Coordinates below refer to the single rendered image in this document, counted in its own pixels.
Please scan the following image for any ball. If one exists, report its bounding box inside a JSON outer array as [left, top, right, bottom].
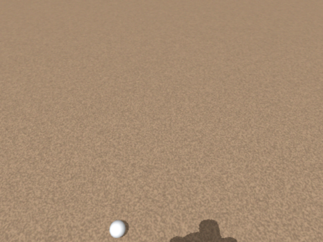
[[110, 220, 126, 238]]

